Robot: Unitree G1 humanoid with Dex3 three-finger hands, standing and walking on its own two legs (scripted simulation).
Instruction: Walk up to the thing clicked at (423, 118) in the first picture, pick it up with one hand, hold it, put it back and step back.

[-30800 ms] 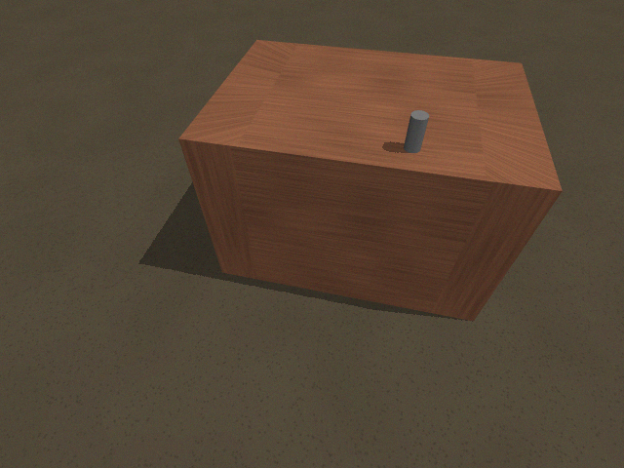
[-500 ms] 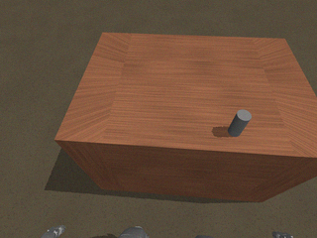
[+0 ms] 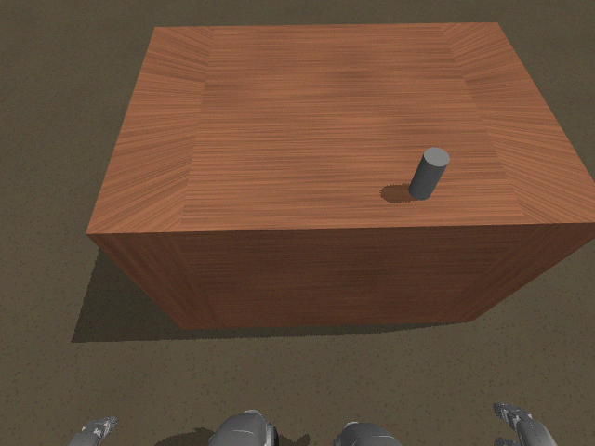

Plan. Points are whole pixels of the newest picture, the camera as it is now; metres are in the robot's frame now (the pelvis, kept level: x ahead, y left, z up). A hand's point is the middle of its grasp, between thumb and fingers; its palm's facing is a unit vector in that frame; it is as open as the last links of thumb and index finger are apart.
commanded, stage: step back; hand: right
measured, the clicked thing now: (427, 175) +0.55 -0.22 -0.05
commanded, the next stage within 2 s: none
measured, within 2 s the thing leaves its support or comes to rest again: neither
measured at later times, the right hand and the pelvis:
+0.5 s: hand out of the picture -0.01 -0.24 -0.13, palm faces -0.11 +0.90 -0.42, open 7.4 cm; pelvis -0.11 +0.02 +0.00, yaw +4 degrees
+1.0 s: hand out of the picture -0.16 -0.31 -0.14, palm faces +0.01 +0.93 -0.37, open 7.4 cm; pelvis -0.27 -0.03 +0.01, yaw -2 degrees
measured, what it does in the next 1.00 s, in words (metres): walks backwards: right foot, then left foot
